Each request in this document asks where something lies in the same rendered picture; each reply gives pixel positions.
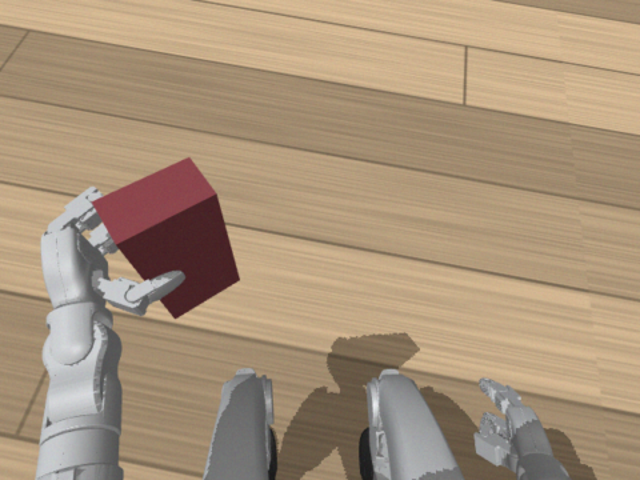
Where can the left robot arm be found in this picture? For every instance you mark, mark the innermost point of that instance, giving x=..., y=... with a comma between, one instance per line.
x=82, y=417

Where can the right robot arm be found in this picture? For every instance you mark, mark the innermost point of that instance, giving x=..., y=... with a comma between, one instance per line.
x=538, y=466

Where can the carton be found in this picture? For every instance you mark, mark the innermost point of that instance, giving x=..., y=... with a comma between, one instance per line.
x=171, y=220

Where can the left robot hand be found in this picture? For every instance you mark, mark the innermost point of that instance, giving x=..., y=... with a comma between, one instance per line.
x=74, y=268

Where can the right robot hand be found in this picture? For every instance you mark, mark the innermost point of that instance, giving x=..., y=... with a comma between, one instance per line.
x=504, y=442

